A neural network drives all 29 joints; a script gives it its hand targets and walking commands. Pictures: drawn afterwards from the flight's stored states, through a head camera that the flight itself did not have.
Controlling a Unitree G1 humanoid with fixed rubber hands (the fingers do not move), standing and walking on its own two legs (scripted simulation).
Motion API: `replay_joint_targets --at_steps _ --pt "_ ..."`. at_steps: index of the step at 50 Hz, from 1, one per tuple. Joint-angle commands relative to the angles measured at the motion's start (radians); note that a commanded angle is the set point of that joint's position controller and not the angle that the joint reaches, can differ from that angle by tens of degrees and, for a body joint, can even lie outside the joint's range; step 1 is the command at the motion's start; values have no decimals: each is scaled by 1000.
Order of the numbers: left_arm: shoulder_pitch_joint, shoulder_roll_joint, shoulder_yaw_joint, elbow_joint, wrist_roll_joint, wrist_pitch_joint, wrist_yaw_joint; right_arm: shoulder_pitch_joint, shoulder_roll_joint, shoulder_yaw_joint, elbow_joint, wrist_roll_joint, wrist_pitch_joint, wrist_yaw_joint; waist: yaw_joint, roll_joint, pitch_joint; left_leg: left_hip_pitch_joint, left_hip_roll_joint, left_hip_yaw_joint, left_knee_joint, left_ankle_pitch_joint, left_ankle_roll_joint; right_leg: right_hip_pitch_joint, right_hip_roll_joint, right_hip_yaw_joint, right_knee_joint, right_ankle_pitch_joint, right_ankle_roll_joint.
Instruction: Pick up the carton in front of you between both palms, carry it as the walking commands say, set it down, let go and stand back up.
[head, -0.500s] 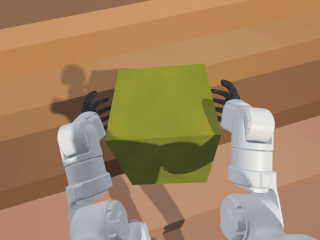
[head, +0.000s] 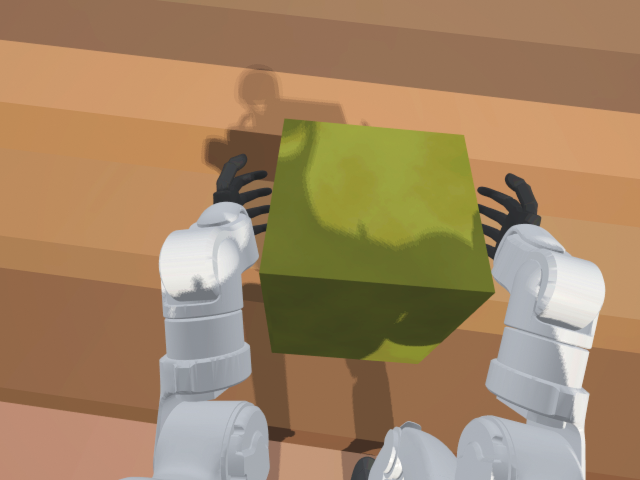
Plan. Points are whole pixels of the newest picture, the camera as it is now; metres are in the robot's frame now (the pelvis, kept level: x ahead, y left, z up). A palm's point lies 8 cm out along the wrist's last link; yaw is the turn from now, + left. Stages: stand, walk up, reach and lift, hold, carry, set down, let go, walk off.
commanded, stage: carry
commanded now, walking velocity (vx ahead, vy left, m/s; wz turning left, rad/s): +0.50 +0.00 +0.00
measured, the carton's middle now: (358, 254) +0.37 +0.05 +0.06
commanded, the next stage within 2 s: none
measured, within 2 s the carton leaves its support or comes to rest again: neither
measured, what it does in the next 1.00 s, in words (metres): climbs: left foot 0.17 m higher, then right foot 0.17 m higher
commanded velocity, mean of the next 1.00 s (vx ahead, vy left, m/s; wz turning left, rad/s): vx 0.50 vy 0.00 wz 0.00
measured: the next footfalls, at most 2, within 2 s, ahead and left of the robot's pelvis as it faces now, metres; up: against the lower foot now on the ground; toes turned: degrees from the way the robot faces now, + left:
left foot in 0.40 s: +0.44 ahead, +0.17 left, +0.17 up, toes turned +4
right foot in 0.94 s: +0.77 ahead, -0.02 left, +0.34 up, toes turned -5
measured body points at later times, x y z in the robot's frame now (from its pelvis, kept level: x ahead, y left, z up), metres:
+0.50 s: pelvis +0.30 +0.09 +0.17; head +0.32 +0.07 +0.62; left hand +0.69 +0.19 +0.31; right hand +0.64 -0.12 +0.32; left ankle +0.40 +0.16 -0.46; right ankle +0.15 -0.04 -0.46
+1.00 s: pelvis +0.61 +0.06 +0.34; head +0.63 +0.10 +0.79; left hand +0.95 +0.26 +0.48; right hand +1.00 -0.05 +0.48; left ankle +0.44 +0.15 -0.28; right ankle +0.73 -0.01 -0.30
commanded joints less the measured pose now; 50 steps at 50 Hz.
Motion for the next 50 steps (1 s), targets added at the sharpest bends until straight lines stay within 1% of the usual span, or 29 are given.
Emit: replay_joint_targets --at_steps 1,2,5,8,9,11,14,15,17,19,21,22,23,24,25,29,32,35,37,39,41,42,44,45,46,47,48,49,50 --pt "-683 -839 -687 -137 -339 -49 -92 -538 604 488 -46 100 -2 7 -63 -82 -786 -441 -208 -219 987 -113 25 904 -324 1014 -596 394 -329" --pt "-738 -869 -696 -157 -358 -53 -106 -588 628 498 -67 107 -2 8 -85 -12 -612 -562 -161 -196 942 -143 57 802 -307 936 -602 133 -245" --pt "-711 -891 -690 -119 -363 -54 -142 -654 638 564 -82 108 -11 10 -127 39 -420 -643 -69 -124 812 -133 96 657 -305 687 -642 -78 -122" --pt "-626 -805 -617 -84 -297 -38 -126 -630 646 626 -53 126 3 4 -89 13 -374 -801 -55 34 786 -239 95 775 -322 567 -712 237 -145" --pt "-578 -754 -580 -60 -268 -29 -116 -622 643 648 -50 139 13 1 -59 -68 -366 -951 -66 58 977 -317 104 854 -356 583 -741 349 -181" --pt "-496 -670 -501 -13 -198 -7 -95 -640 639 658 -27 161 38 -6 -31 -108 -326 -1275 -37 2 1190 -507 118 1030 -390 602 -752 292 -173" --pt "-471 -584 -424 4 -153 24 -82 -663 610 631 2 171 70 -28 -101 -80 -227 -1232 13 98 926 -439 98 869 -288 420 -875 -5 -56" --pt "-471 -568 -401 5 -150 31 -80 -683 621 629 10 171 78 -39 -137 -110 -230 -1020 14 166 748 -386 81 707 -261 346 -1018 60 -74" --pt "-509 -561 -357 -1 -140 40 -77 -733 647 650 22 188 89 -53 -191 -248 -230 -505 -15 262 387 -302 80 385 -156 43 -1115 467 -73" --pt "-493 -547 -324 16 -114 46 -74 -764 695 661 42 211 87 -58 -283 -359 -410 -264 -99 342 232 -129 117 540 -207 14 -890 1496 -71" --pt "-524 -578 -322 2 -96 39 -83 -769 735 675 41 211 71 -56 -422 -298 -599 -65 -228 369 -72 -189 103 778 -207 -20 -391 1892 -22" --pt "-552 -577 -317 -20 -87 26 -85 -783 780 699 30 231 63 -47 -429 -202 -661 67 -232 228 -330 -180 94 775 -181 29 -87 1736 15" --pt "-533 -580 -314 -22 -72 15 -87 -781 839 739 42 275 53 -28 -343 -35 -590 205 -34 -178 -519 270 139 488 -93 142 168 546 85" --pt "-480 -593 -285 8 -34 1 -90 -801 847 769 25 317 32 -15 -282 314 -733 374 194 -768 -687 546 341 203 98 341 694 209 129" --pt "-531 -607 -287 -18 -32 -8 -87 -850 891 808 -7 367 23 5 -292 170 -776 414 198 -747 -612 364 370 120 73 453 904 211 88" --pt "-637 -666 -374 -96 -49 -33 -92 -886 974 832 -19 413 -9 64 -242 23 -481 279 138 -457 -615 -247 210 -178 -46 376 857 206 5" --pt "-577 -656 -435 -101 -65 -39 -86 -772 902 802 -10 366 -4 57 -255 -38 -419 355 173 -350 -696 -79 207 -292 -82 258 687 101 9" --pt "-531 -640 -482 -80 -105 -13 -81 -658 775 725 28 290 17 32 -318 60 -385 557 220 -327 -752 154 266 -635 -82 179 1029 -65 -10" --pt "-540 -613 -481 -62 -117 8 -72 -618 698 667 41 247 38 16 -320 69 -323 638 236 -293 -782 38 242 -879 -105 208 1183 -197 -22" --pt "-577 -591 -467 -56 -118 23 -57 -614 650 618 36 223 55 8 -245 42 -207 389 123 -138 -892 -195 145 -731 -140 127 889 -115 -5" --pt "-611 -580 -465 -51 -138 34 -39 -608 589 577 37 215 66 3 -217 122 -160 95 74 -10 -1116 39 165 -350 -134 16 540 -58 3" --pt "-624 -590 -468 -36 -153 38 -28 -625 573 548 30 208 72 -3 -191 157 -205 -6 11 146 -1101 455 153 -93 -80 -60 388 -2 -13" --pt "-618 -635 -476 -34 -163 40 -16 -589 556 506 22 175 77 -12 -89 345 -439 95 54 244 -873 1437 156 258 18 -123 255 194 -54" --pt "-634 -672 -492 -54 -180 32 -17 -614 569 508 13 163 75 -10 -20 344 -535 205 75 256 -685 1666 130 356 59 -148 162 191 -52" --pt "-670 -711 -517 -85 -195 24 -25 -637 588 511 -1 161 68 -4 33 309 -588 310 98 260 -442 1715 99 428 93 -146 -37 140 -29" --pt "-706 -747 -544 -100 -202 12 -34 -663 595 505 -16 159 60 3 63 152 -670 308 47 218 -97 1532 34 617 99 6 -340 257 -28" --pt "-696 -792 -560 -66 -218 4 -51 -666 608 505 -25 137 49 11 -3 21 -642 52 -47 117 241 430 -9 740 -84 362 -477 690 -138" --pt "-691 -806 -600 -52 -250 -13 -62 -559 636 476 31 118 38 17 -48 -251 -773 -299 -285 -92 829 -76 -74 906 -340 1009 -627 944 -399" --pt "-707 -853 -641 -69 -303 -20 -78 -593 626 472 18 95 29 16 -52 -93 -811 -402 -226 -215 998 -117 -15 962 -332 1009 -576 669 -363"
